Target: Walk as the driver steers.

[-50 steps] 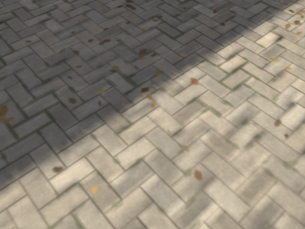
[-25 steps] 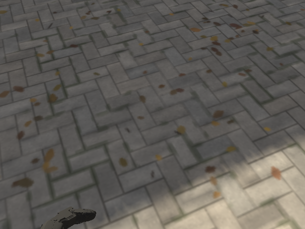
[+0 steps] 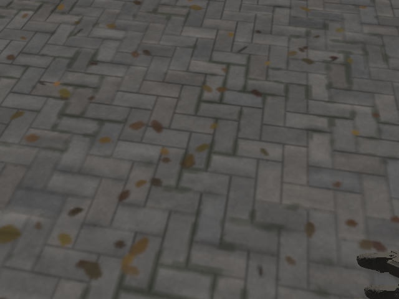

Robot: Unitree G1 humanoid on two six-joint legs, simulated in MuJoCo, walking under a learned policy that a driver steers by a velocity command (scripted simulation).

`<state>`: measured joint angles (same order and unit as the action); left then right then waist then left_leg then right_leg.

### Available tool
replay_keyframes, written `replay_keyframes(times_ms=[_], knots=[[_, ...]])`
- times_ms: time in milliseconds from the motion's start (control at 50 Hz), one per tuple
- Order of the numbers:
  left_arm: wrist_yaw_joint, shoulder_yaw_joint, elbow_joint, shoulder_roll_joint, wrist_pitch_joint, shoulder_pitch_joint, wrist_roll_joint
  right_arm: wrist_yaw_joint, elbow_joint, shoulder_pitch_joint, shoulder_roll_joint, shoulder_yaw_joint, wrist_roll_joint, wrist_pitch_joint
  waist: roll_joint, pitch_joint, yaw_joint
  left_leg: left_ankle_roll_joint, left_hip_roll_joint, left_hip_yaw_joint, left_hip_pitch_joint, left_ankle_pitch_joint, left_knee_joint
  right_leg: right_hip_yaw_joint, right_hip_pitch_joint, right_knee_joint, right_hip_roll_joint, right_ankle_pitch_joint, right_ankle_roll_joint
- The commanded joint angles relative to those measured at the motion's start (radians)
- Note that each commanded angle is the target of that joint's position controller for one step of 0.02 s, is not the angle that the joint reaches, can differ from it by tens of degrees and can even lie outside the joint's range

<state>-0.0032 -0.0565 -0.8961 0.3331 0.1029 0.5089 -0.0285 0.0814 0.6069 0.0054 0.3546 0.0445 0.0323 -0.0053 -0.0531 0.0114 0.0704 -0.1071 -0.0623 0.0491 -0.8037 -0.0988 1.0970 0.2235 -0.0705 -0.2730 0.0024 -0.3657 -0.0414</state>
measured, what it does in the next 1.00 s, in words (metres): walks ahead: left foot, then right foot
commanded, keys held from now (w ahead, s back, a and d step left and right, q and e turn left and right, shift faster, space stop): w+q+shift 0.36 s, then e+shift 0.64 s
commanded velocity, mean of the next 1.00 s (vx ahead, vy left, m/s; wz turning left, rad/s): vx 0.58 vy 0.00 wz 0.16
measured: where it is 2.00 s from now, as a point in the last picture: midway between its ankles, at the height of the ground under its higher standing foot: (266, 158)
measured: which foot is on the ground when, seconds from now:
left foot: up 0.00-0.14, down 0.16-0.54, up 0.56-1.00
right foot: down 0.00-0.14, up 0.16-0.52, down 0.54-1.00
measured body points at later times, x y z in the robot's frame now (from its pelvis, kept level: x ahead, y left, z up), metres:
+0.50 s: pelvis +0.47 +0.04 +0.00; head +0.50 +0.06 +0.44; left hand +0.61 +0.34 -0.07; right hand +0.56 -0.24 -0.12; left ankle +0.29 +0.03 -0.73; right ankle +0.73 -0.01 -0.70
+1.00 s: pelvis +0.67 +0.10 +0.01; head +0.71 +0.10 +0.45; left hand +0.68 +0.41 -0.11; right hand +0.91 -0.11 -0.08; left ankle +0.73 +0.24 -0.71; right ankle +0.74 +0.02 -0.73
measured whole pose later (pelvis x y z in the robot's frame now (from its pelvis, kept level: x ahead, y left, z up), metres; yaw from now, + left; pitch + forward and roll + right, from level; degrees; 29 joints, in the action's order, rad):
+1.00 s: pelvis +0.67 +0.10 +0.01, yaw +5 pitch +1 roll +0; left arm 0.00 -0.10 -0.74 0.31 -0.05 0.33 -0.02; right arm -0.03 0.67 -0.06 0.26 -0.02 0.01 -0.01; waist -0.01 0.05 0.08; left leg 0.03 0.05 -0.15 -0.47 -0.31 0.73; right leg -0.27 0.33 -0.49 0.19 -0.15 0.05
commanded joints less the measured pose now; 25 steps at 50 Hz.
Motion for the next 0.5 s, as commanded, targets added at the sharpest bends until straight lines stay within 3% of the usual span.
replay_keyframes(times_ms=[20, 60, 80, 100, 120, 140, 160, 180, 200, 220, 240, 280, 320, 360, 380, 420, 440, 460, 480, 500], knots=[[-0.002, 0.002, 0.074, 0.07, 0.031, -0.115, 0.0, 0.025, -0.09, 0.093, -0.023, -0.031, 0.0, 0.007, 0.082, 0.138, -0.074, -0.035, 0.016, 0.088, 0.131, 0.093, -0.222, 0.023, 0.167, 0.166, -0.198, 0.719, 0.049], [-0.014, -0.008, 0.068, 0.119, 0.021, -0.06, -0.002, 0.022, -0.071, 0.074, -0.011, -0.029, -0.001, 0.011, 0.116, 0.092, -0.091, -0.069, 0.102, 0.167, 0.257, 0.067, -0.294, 0.061, 0.081, 0.05, -0.2, 1.202, 0.03], [-0.025, -0.017, 0.072, 0.154, 0.009, -0.059, -0.002, 0.016, -0.052, 0.016, 0.009, -0.023, -0.002, 0.013, 0.152, 0.044, -0.134, -0.084, 0.133, 0.169, 0.332, 0.03, -0.311, 0.059, 0.043, -0.051, -0.223, 1.368, 0.024], [-0.033, -0.025, 0.08, 0.184, -0.008, -0.078, -0.004, 0.006, -0.018, -0.101, 0.041, -0.008, -0.002, 0.016, 0.167, -0.025, -0.203, -0.103, 0.162, 0.156, 0.466, -0.011, -0.318, 0.05, 0.043, -0.218, -0.246, 1.465, 0.026], [-0.036, -0.033, 0.101, 0.208, -0.024, -0.128, -0.007, -0.007, 0.04, -0.297, 0.081, 0.014, -0.003, 0.018, 0.181, -0.108, -0.296, -0.132, 0.179, 0.117, 0.673, -0.05, -0.329, 0.026, 0.107, -0.451, -0.27, 1.49, 0.041], [-0.028, -0.034, 0.125, 0.2, -0.037, -0.169, -0.012, -0.03, 0.115, -0.501, 0.129, 0.047, -0.007, 0.023, 0.132, -0.185, -0.369, -0.169, 0.176, 0.032, 0.957, -0.071, -0.421, 0.014, 0.281, -0.78, -0.246, 1.225, 0.051], [-0.008, -0.023, 0.143, 0.118, -0.037, -0.197, -0.02, -0.06, 0.127, -0.451, 0.19, 0.085, -0.043, 0.008, -0.1, -0.13, -0.295, -0.192, 0.075, -0.16, 1.089, -0.115, -0.483, 0.009, 0.575, -1.182, -0.031, 0.108, 0.029], [-0.006, -0.003, 0.276, 0.077, -0.017, -0.119, -0.001, -0.06, 0.066, -0.369, 0.31, 0.099, 0.002, -0.009, -0.196, -0.29, -0.164, -0.407, -0.166, -0.708, 1.337, -0.059, -0.602, -0.16, 0.927, -1.472, 0.03, -0.144, -0.013], [-0.005, 0.004, 0.303, 0.114, 0.011, -0.221, -0.001, -0.077, 0.045, -0.424, 0.269, 0.1, 0.001, -0.016, 0.001, -0.326, -0.229, -0.415, -0.206, -0.866, 1.301, -0.248, -0.776, -0.304, 0.997, -1.429, -0.007, -0.064, -0.005], [-0.004, 0.011, 0.3, 0.109, 0.023, -0.249, 0.0, -0.087, 0.078, -0.395, 0.209, 0.09, -0.007, -0.004, 0.091, -0.131, -0.176, -0.369, -0.19, -0.82, 1.104, -0.272, -0.852, -0.316, 0.996, -1.29, -0.061, -0.018, 0.006], [-0.006, 0.015, 0.298, 0.1, 0.019, -0.271, -0.01, -0.091, 0.098, -0.367, 0.167, 0.078, -0.011, 0.013, 0.143, -0.03, -0.114, -0.327, -0.141, -0.732, 0.92, -0.189, -0.863, -0.313, 0.922, -1.171, -0.096, -0.016, 0.003], [-0.007, 0.021, 0.276, 0.088, -0.027, -0.227, -0.047, -0.097, 0.094, -0.308, 0.123, 0.057, -0.014, 0.049, 0.162, 0.037, -0.026, -0.294, -0.055, -0.58, 0.661, -0.038, -0.865, -0.313, 0.769, -1.049, -0.129, -0.063, -0.023], [-0.001, 0.027, 0.304, 0.061, -0.058, -0.279, -0.048, -0.088, 0.097, -0.303, 0.109, 0.048, -0.022, 0.073, 0.142, 0.068, -0.011, -0.28, 0.007, -0.499, 0.489, -0.032, -0.899, -0.286, 0.692, -0.877, -0.146, -0.073, -0.047], [0.012, 0.045, 0.363, 0.019, -0.058, -0.416, -0.032, -0.081, 0.098, -0.296, 0.117, 0.054, -0.022, 0.085, 0.108, 0.103, -0.037, -0.245, 0.069, -0.444, 0.363, -0.017, -0.93, -0.254, 0.602, -0.676, -0.136, 0.128, -0.053], [0.019, 0.055, 0.366, -0.006, -0.052, -0.433, -0.022, -0.079, 0.108, -0.298, 0.111, 0.054, -0.022, 0.088, 0.093, 0.109, -0.044, -0.21, 0.098, -0.378, 0.357, 0.142, -0.912, -0.226, 0.55, -0.556, -0.119, 0.279, -0.038], [0.026, 0.066, 0.346, -0.039, -0.036, -0.446, -0.013, -0.068, 0.156, -0.388, 0.087, 0.05, -0.045, 0.096, 0.084, 0.066, -0.107, -0.145, 0.099, -0.303, 0.426, 0.412, -0.875, -0.169, 0.432, -0.393, -0.068, 0.549, 0.014], [0.026, 0.066, 0.341, -0.04, -0.029, -0.459, -0.013, -0.067, 0.184, -0.443, 0.074, 0.044, -0.053, 0.101, 0.071, 0.051, -0.139, -0.12, 0.082, -0.297, 0.518, 0.492, -0.864, -0.159, 0.431, -0.336, -0.05, 0.612, 0.038], [0.023, 0.062, 0.339, -0.028, -0.026, -0.474, -0.014, -0.07, 0.203, -0.478, 0.074, 0.042, -0.05, 0.104, 0.053, 0.044, -0.161, -0.096, 0.066, -0.292, 0.614, 0.551, -0.847, -0.152, 0.447, -0.285, -0.031, 0.62, 0.06], [0.017, 0.053, 0.333, -0.006, -0.023, -0.471, -0.018, -0.075, 0.216, -0.491, 0.089, 0.042, -0.04, 0.105, 0.033, 0.03, -0.163, -0.073, 0.053, -0.286, 0.706, 0.644, -0.807, -0.141, 0.45, -0.251, -0.002, 0.583, 0.083], [0.01, 0.04, 0.312, 0.024, -0.018, -0.42, -0.022, -0.083, 0.221, -0.492, 0.111, 0.046, -0.027, 0.105, 0.006, -0.005, -0.138, -0.046, 0.037, -0.285, 0.781, 0.75, -0.731, -0.14, 0.412, -0.238, 0.029, 0.527, 0.102]])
